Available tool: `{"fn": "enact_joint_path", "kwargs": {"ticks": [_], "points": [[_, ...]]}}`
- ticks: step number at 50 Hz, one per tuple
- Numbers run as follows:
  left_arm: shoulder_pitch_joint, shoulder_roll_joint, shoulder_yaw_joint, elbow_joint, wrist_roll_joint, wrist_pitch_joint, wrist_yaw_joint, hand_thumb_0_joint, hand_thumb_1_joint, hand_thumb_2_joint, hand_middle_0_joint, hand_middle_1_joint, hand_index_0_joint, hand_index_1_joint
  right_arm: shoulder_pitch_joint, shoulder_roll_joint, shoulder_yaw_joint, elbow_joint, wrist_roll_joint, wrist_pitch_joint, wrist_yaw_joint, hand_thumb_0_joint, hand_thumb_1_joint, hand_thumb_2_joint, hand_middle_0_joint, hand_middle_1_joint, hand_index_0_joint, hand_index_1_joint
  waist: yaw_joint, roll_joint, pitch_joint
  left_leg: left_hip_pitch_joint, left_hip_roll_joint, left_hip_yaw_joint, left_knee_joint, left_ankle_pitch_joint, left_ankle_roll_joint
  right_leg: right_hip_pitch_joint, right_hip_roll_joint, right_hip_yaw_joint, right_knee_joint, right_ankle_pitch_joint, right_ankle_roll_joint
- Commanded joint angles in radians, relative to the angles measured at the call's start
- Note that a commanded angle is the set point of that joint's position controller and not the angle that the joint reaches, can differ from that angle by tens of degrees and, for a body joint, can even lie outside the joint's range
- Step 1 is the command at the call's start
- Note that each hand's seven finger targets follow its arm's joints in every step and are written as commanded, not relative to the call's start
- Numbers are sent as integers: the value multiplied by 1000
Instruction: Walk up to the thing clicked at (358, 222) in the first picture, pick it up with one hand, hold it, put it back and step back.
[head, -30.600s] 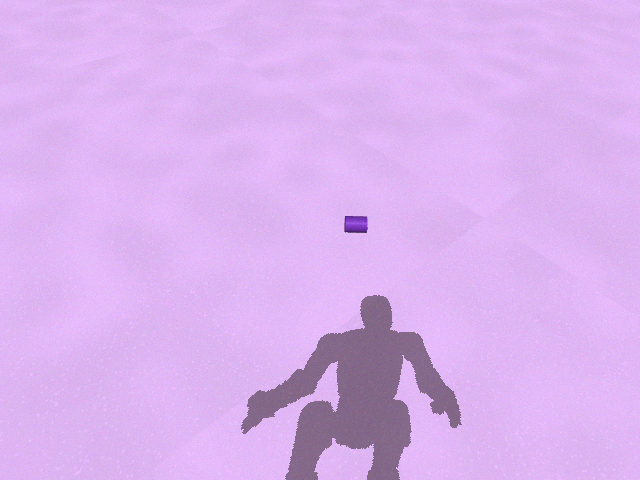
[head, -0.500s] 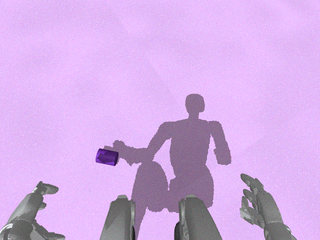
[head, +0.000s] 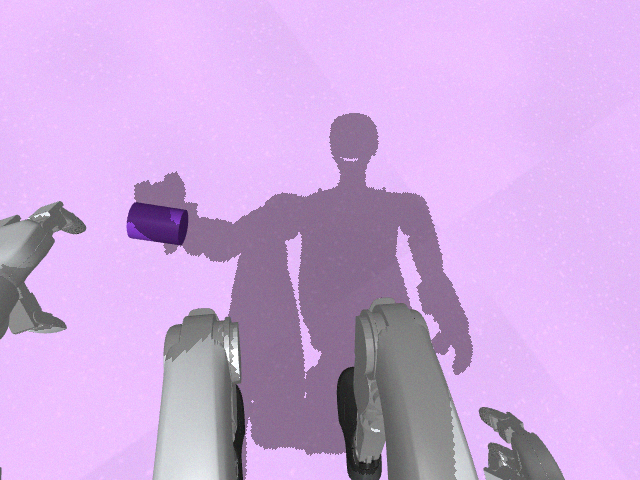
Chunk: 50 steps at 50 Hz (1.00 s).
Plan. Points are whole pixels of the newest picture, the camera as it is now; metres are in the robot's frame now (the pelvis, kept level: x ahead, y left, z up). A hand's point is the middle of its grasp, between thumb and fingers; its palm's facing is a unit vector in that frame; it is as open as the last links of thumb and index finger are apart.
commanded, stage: rise first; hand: left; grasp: from above
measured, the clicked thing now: (158, 223) +0.52 +0.26 -0.38
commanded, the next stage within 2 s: none
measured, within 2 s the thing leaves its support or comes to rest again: neither
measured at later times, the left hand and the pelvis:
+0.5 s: hand (75, 247) +0.43 +0.33 -0.20, palm faces -0.50 -0.15 -0.85, open 14.1 cm; pelvis +0.00 +0.01 -0.05, yaw -2 degrees
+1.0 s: hand (84, 239) +0.45 +0.33 -0.23, palm faces -0.49 -0.07 -0.87, open 13.5 cm; pelvis +0.01 +0.01 -0.07, yaw -4 degrees
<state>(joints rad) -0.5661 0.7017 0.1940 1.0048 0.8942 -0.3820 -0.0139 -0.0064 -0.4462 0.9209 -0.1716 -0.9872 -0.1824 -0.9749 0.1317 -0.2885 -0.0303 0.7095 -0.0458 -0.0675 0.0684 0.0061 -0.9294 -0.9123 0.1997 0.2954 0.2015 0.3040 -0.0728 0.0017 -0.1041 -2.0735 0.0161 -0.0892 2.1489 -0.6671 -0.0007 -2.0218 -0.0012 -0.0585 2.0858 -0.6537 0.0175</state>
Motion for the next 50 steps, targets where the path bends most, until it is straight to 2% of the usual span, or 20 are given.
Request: {"fn": "enact_joint_path", "kwargs": {"ticks": [1, 5, 8, 12, 15, 17, 19, 21, 22, 24, 28, 31, 36, 38, 39, 40, 44, 47, 48, 50], "points": [[-284, 384, 100, -98, 45, -83, 85, 0, -432, 954, -121, -924, -124, -920, 116, -212, -58, -58, -5, -5, 0, 0, -868, -893, 201, 299, 200, 299, 15, 196, -617, 438, -15, 15, -261, -1, 27, 232, 25, -42, -184, 26, -49], [-354, 372, 69, -37, 118, -91, 143, 0, -450, 1001, -87, -899, -78, -907, 133, -223, -52, -37, -17, 13, 10, 0, -841, -886, 201, 300, 200, 300, -18, 252, -586, 451, -13, -9, -247, 7, 19, 142, 21, -63, -134, 46, -51], [-390, 384, 62, 11, 161, -81, 184, 0, -469, 1018, -90, -881, -74, -897, 144, -229, -51, -25, -27, 24, 16, 0, -843, -888, 200, 300, 200, 300, -31, 246, -591, 443, -16, -7, -214, 18, 21, 111, 19, -70, -119, 56, -51], [-444, 374, 26, 52, 202, -66, 211, 0, -486, 1021, -81, -883, -65, -897, 156, -234, -46, -17, -41, 39, 26, 0, -859, -892, 200, 300, 200, 300, -54, 264, -605, 444, -21, -5, -169, 63, 20, 91, 15, -72, -96, 86, -51], [-469, 389, 18, 83, 226, -58, 222, 0, -497, 1022, -75, -888, -61, -901, 163, -233, -41, -16, -48, 52, 32, 0, -871, -895, 200, 300, 200, 300, -65, 258, -602, 413, -28, 2, -148, 78, 23, 97, 16, -73, -87, 91, -51], [-477, 406, 25, 93, 240, -56, 228, 0, -478, 999, -91, -877, -79, -887, 164, -236, -39, -17, -54, 61, 35, 0, -877, -897, 199, 300, 200, 300, -62, 255, -607, 416, -29, -1, -141, 86, 24, 95, 16, -73, -82, 95, -51], [-501, 414, 22, 103, 252, -61, 231, 0, -492, 1011, -85, -875, -69, -889, 167, -232, -32, -20, -58, 68, 39, 0, -878, -897, 200, 300, 200, 300, -71, 247, -612, 389, -34, 11, -117, 94, 29, 112, 20, -72, -80, 101, -51], [-495, 432, 29, 114, 263, -63, 236, 0, -492, 1001, -73, -906, -67, -910, 162, -233, -28, -15, -63, 74, 41, 0, -888, -900, 199, 300, 200, 300, -65, 261, -615, 398, -34, 12, -104, 115, 27, 109, 19, -71, -69, 114, -50], [-504, 425, 22, 117, 268, -67, 236, 0, -494, 1002, -69, -908, -64, -911, 163, -238, -30, -18, -66, 77, 42, 0, -892, -901, 199, 300, 200, 300, -76, 246, -624, 403, -32, 5, -96, 121, 27, 95, 20, -75, -62, 119, -51], [-504, 434, 26, 119, 284, -76, 241, 0, -473, 984, -93, -885, -86, -889, 165, -236, -23, -15, -73, 84, 45, 0, -891, -900, 199, 300, 200, 300, -74, 257, -628, 412, -33, 9, -78, 173, 28, 103, 23, -76, -51, 151, -50], [-508, 448, 29, 134, 302, -90, 248, 0, -448, 956, -131, -840, -120, -849, 171, -234, -16, -11, -82, 97, 51, 0, -902, -903, 199, 300, 200, 300, -85, 245, -626, 381, -35, 22, -47, 200, 34, 133, 29, -74, -49, 177, -48], [-532, 441, 17, 130, 309, -104, 254, 0, -425, 936, -144, -831, -136, -837, 162, -235, -12, -13, -89, 103, 55, 0, -899, -902, 199, 300, 200, 300, -94, 277, -607, 373, -31, 11, -49, 175, 31, 100, 30, -78, -33, 153, -51], [-529, 471, 33, 130, 323, -120, 271, 0, -393, 904, -179, -803, -172, -808, 156, -243, -11, -9, -95, 114, 57, 0, -908, -904, 199, 300, 200, 300, -90, 292, -620, 405, -25, -1, -37, 203, 28, 81, 32, -82, -15, 165, -51], [-532, 453, 19, 133, 331, -123, 278, 0, -388, 901, -190, -791, -180, -798, 156, -241, -9, -12, -100, 117, 59, 0, -908, -904, 199, 300, 199, 300, -96, 308, -610, 411, -22, -6, -35, 200, 26, 63, 34, -87, -7, 159, -50], [-536, 463, 22, 126, 337, -126, 283, 0, -389, 899, -189, -795, -181, -801, 156, -242, -8, -11, -101, 119, 58, 0, -911, -905, 199, 300, 199, 300, -96, 309, -622, 406, -24, -1, -29, 202, 28, 72, 36, -87, -8, 166, -51], [-554, 479, 33, 123, 339, -127, 290, 0, -386, 893, -186, -804, -181, -807, 151, -245, -11, -7, -99, 121, 57, 0, -912, -905, 199, 300, 199, 300, -98, 300, -624, 401, -22, -5, -27, 196, 27, 63, 36, -88, -3, 163, -51], [-550, 474, 20, 155, 356, -125, 304, 0, -357, 871, -213, -781, -208, -784, 143, -238, -5, -7, -101, 123, 55, 0, -914, -905, 199, 300, 199, 300, -100, 304, -586, 364, -24, 1, -23, 150, 30, 47, 39, -86, -7, 135, -52], [-564, 482, 25, 144, 364, -122, 313, 0, -370, 881, -203, -797, -198, -800, 148, -245, -8, -3, -101, 125, 54, 0, -917, -906, 199, 300, 199, 300, -100, 305, -607, 394, -22, -6, -17, 186, 28, 39, 37, -90, 5, 158, -50], [-567, 474, 14, 153, 370, -120, 315, 0, -366, 875, -204, -799, -201, -799, 150, -242, -2, -5, -104, 126, 55, 0, -919, -906, 199, 300, 199, 300, -107, 318, -606, 382, -24, -2, -16, 185, 28, 49, 39, -92, 6, 159, -49], [-561, 486, 24, 161, 372, -119, 320, 0, -343, 855, -221, -789, -220, -788, 149, -244, -5, -3, -102, 127, 55, 0, -918, -906, 199, 300, 199, 300, -101, 309, -619, 387, -24, -8, -17, 192, 27, 44, 39, -94, 12, 162, -50]]}}
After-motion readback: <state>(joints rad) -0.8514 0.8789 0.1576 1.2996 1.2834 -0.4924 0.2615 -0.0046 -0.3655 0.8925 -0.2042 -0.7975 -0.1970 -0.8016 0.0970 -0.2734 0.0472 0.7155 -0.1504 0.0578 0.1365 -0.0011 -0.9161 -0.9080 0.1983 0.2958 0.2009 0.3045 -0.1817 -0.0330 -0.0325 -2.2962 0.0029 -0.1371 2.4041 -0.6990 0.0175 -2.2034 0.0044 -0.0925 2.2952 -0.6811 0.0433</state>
